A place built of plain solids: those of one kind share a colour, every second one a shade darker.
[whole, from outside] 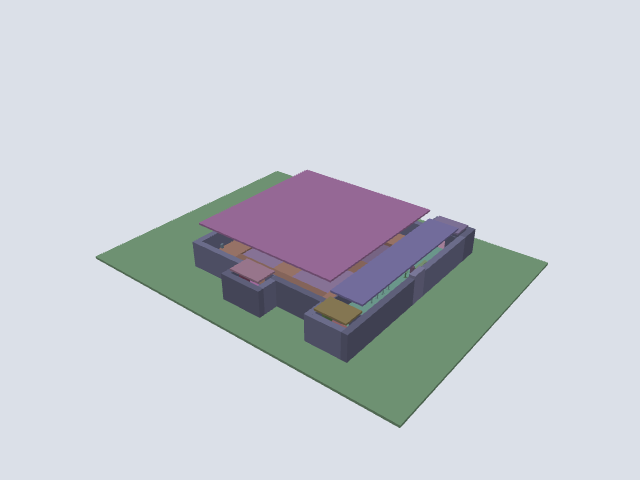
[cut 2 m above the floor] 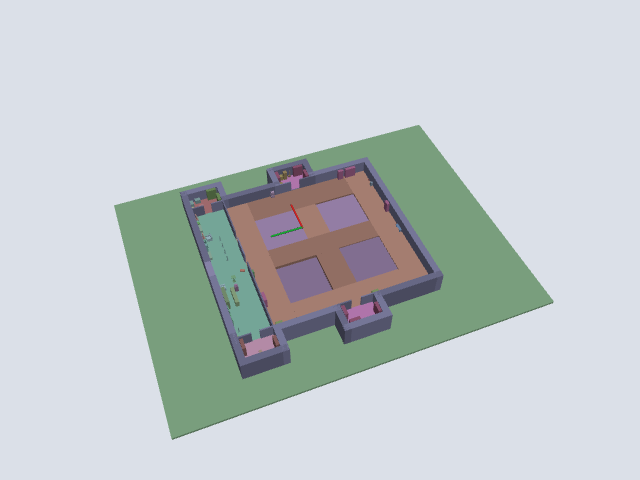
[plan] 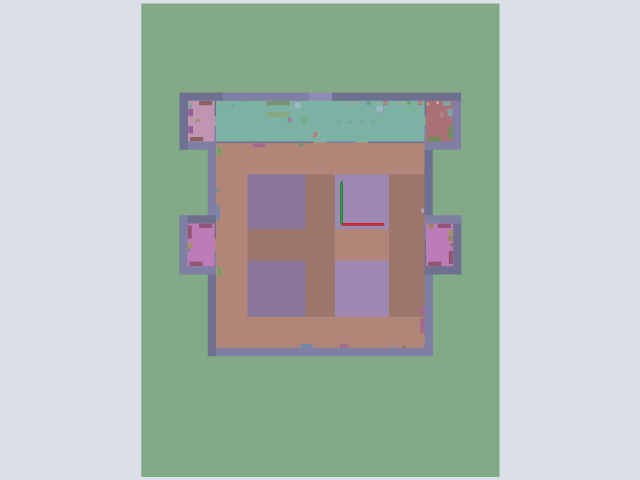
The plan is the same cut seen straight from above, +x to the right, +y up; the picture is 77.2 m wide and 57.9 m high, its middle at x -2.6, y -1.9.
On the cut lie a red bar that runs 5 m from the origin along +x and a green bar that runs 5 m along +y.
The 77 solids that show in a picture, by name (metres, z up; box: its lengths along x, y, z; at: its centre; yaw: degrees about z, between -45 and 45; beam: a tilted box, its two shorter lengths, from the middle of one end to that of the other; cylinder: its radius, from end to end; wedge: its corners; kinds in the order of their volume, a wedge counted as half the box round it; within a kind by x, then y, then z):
{
 "ground_under_all_1": {"box": [43.21, 57.1, 0.4], "at": [-2.56, -1.94, -1.75]},
 "wall_1": {"box": [1.0, 7.15, 4.4], "at": [-19.09, -2.48, 0.6]},
 "wall_2": {"box": [1.0, 6.9, 4.4], "at": [-19.04, 12.44, 0.6]},
 "wall_3": {"box": [4.45, 1.0, 4.4], "at": [-17.36, -5.56, 0.6]},
 "wall_4": {"box": [4.45, 1.0, 4.4], "at": [-17.36, 0.59, 0.6]},
 "wall_5": {"box": [4.4, 1.0, 4.4], "at": [-17.34, 9.49, 0.6]},
 "wall_6": {"box": [5.2, 1.0, 4.4], "at": [-16.93, 15.39, 0.6]},
 "wall_7": {"box": [1.0, 10.79, 4.4], "at": [-15.64, -10.52, 0.6]},
 "wall_8": {"box": [1.0, 9.83, 4.4], "at": [-15.64, 5.08, 0.6]},
 "wall_9": {"box": [0.2, 1.9, 4.4], "at": [-15.23, -4.18, 0.6]},
 "wall_10": {"box": [0.2, 2.03, 4.4], "at": [-15.23, -0.72, 0.6]},
 "wall_11": {"box": [0.2, 2.05, 4.4], "at": [-15.23, 10.81, 0.6]},
 "wall_12": {"box": [0.2, 2.05, 4.4], "at": [-15.23, 14.07, 0.6]},
 "wall_13": {"box": [12.18, 1.0, 4.4], "at": [-10.05, 15.39, 0.6]},
 "wall_14": {"box": [12.0, 0.2, 4.4], "at": [-9.34, 9.89, 0.6]},
 "wall_15": {"box": [27.15, 1.0, 4.4], "at": [-2.56, -15.41, 0.6]},
 "wall_16": {"box": [3.52, 0.2, 4.4], "at": [-0.07, 9.89, 0.6]},
 "wall_17": {"box": [12.18, 1.0, 4.4], "at": [4.93, 15.39, 0.6]},
 "wall_18": {"box": [7.03, 0.2, 4.4], "at": [6.7, 9.89, 0.6]},
 "wall_19": {"box": [0.2, 2.03, 4.4], "at": [10.12, -4.25, 0.6]},
 "wall_20": {"box": [0.2, 1.91, 4.4], "at": [10.12, -0.78, 0.6]},
 "wall_21": {"box": [0.2, 2.05, 4.4], "at": [10.12, 10.81, 0.6]},
 "wall_22": {"box": [0.2, 2.05, 4.4], "at": [10.12, 14.07, 0.6]},
 "wall_23": {"box": [1.0, 10.79, 4.4], "at": [10.52, -10.52, 0.6]},
 "wall_24": {"box": [1.0, 9.83, 4.4], "at": [10.52, 5.08, 0.6]},
 "wall_25": {"box": [5.2, 1.0, 4.4], "at": [11.81, 15.39, 0.6]},
 "wall_26": {"box": [4.4, 1.0, 4.4], "at": [12.21, 9.49, 0.6]},
 "wall_27": {"box": [4.45, 1.0, 4.4], "at": [12.24, -5.56, 0.6]},
 "wall_28": {"box": [4.45, 1.0, 4.4], "at": [12.24, 0.59, 0.6]},
 "wall_29": {"box": [1.0, 6.9, 4.4], "at": [13.92, 12.44, 0.6]},
 "wall_30": {"box": [1.0, 7.15, 4.4], "at": [13.97, -2.48, 0.6]},
 "floor_gang_1": {"box": [3.9, 17.2, 1.6], "at": [-13.29, -2.56, -0.8]},
 "floor_gang_2": {"box": [7.0, 3.75, 1.6], "at": [-7.83, -2.48, -0.8]},
 "floor_gang_3": {"box": [3.5, 17.2, 1.6], "at": [-2.58, -2.56, -0.8]},
 "floor_gang_4": {"box": [25.35, 3.85, 1.6], "at": [-2.56, -13.09, -0.8]},
 "floor_gang_5": {"box": [25.35, 3.85, 1.6], "at": [-2.56, 7.96, -0.8]},
 "floor_gang_6": {"box": [6.55, 3.75, 1.6], "at": [2.44, -2.48, -0.8]},
 "floor_gang_7": {"box": [4.4, 17.2, 1.6], "at": [7.92, -2.56, -0.8]},
 "step_tier_1": {"box": [7.0, 6.8, 1.44], "at": [-7.83, -7.76, -0.88]},
 "step_tier_2": {"box": [7.0, 6.65, 1.06], "at": [-7.83, 2.71, -1.07]},
 "step_tier_3": {"box": [6.55, 6.8, 1.33], "at": [2.44, -7.76, -0.94]},
 "step_tier_4": {"box": [6.55, 6.65, 1.6], "at": [2.44, 2.71, -0.8]},
 "floor_foyer_1": {"box": [25.35, 5.1, 1.6], "at": [-2.56, 12.44, -0.8]},
 "ceil_hall_1": {"box": [25.35, 24.9, 0.3], "at": [-2.56, -2.56, 5.85]},
 "floor_side_1": {"box": [3.45, 5.35, 1.6], "at": [-16.96, -2.48, -0.8]},
 "floor_side_2": {"box": [3.45, 5.35, 1.6], "at": [11.84, -2.48, -0.8]},
 "ceil_foyer_1": {"box": [25.35, 5.1, 0.3], "at": [-2.56, 12.44, 4.35]},
 "floor_cloaks_1": {"box": [3.4, 5.1, 1.6], "at": [11.81, 12.44, -0.8]},
 "floor_store_1": {"box": [3.4, 5.1, 1.6], "at": [-16.93, 12.44, -0.8]},
 "door_leaf_1": {"box": [2.8, 0.97, 4.87], "at": [-2.56, 15.4, 0.83]},
 "shelves_side_1": {"box": [0.5, 1.6, 2.0], "at": [-18.3, -0.96, 1.0]},
 "shelves_side_2": {"box": [1.6, 0.5, 2.0], "at": [-17.54, -4.78, 1.0]},
 "shelves_side_3": {"box": [1.6, 0.5, 2.0], "at": [-16.39, -0.19, 1.0]},
 "shelves_side_4": {"box": [1.6, 0.5, 2.0], "at": [11.27, -4.78, 1.0]},
 "shelves_side_5": {"box": [1.6, 0.5, 2.0], "at": [12.41, -0.19, 1.0]},
 "shelves_side_6": {"box": [0.5, 1.6, 2.0], "at": [13.19, -4.01, 1.0]},
 "ceil_side_1": {"box": [3.45, 5.35, 0.3], "at": [11.84, -2.48, 3.4]},
 "ceil_cloaks_1": {"box": [3.4, 5.1, 0.3], "at": [11.81, 12.44, 3.4]},
 "ceil_store_1": {"box": [3.4, 5.1, 0.3], "at": [-16.93, 12.44, 3.4]},
 "lockers_1": {"box": [1.5, 0.48, 1.8], "at": [-9.96, 9.52, 0.9]},
 "lockers_2": {"box": [0.9, 0.48, 1.8], "at": [0.27, -14.63, 0.9]},
 "lockers_3": {"box": [0.48, 1.8, 1.8], "at": [9.74, -12.2, 0.9]},
 "lockers_4": {"box": [0.48, 0.9, 1.8], "at": [9.74, -10.46, 0.9]},
 "cloakroom_foyer_1": {"box": [2.8, 0.55, 1.0], "at": [-7.63, 13.23, 0.5]},
 "cloakroom_foyer_2": {"box": [2.8, 0.55, 1.75], "at": [-7.63, 14.59, 0.87]},
 "shelves_cloaks_1": {"box": [1.6, 0.5, 2.0], "at": [11.27, 10.27, 1.0]},
 "shelves_cloaks_2": {"box": [0.5, 1.6, 2.0], "at": [13.13, 11.04, 1.0]},
 "shelves_store_1": {"box": [1.6, 0.5, 2.0], "at": [-17.48, 10.27, 1.0]},
 "shelves_store_2": {"box": [1.6, 0.5, 2.0], "at": [-16.39, 14.61, 1.0]},
 "cart_1": {"box": [0.58, 0.98, 0.58], "at": [-14.75, -5.72, 1.21]},
 "cart_2": {"box": [0.58, 0.98, 0.58], "at": [-14.75, 8.87, 1.21]},
 "bench_foyer_1": {"box": [1.4, 0.5, 0.46], "at": [1.26, 14.61, 0.22]},
 "bench_foyer_2": {"box": [1.4, 0.5, 0.46], "at": [7.12, 14.61, 0.22]},
 "hamper_cloaks_1": {"box": [0.9, 0.6, 0.72], "at": [12.71, 14.56, 0.36]},
 "hamper_store_1": {"box": [0.6, 0.9, 0.72], "at": [-18.2, 11.39, 0.36]},
 "form_1": {"box": [0.4, 1.77, 0.05], "at": [-14.9, 1.41, 0.43]},
 "form_2": {"box": [1.41, 0.4, 0.05], "at": [-4.18, -14.68, 0.43]}
}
